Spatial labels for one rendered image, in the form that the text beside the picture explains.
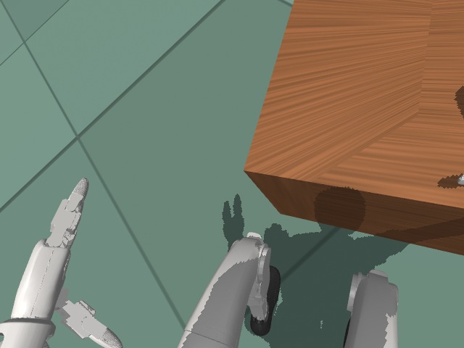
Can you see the left robot foot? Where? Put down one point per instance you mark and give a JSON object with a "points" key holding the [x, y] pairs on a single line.
{"points": [[262, 327]]}

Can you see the left robot arm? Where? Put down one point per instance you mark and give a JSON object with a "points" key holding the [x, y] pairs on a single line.
{"points": [[26, 333]]}

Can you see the left robot hand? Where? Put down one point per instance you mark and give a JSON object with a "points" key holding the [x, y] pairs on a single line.
{"points": [[40, 292]]}

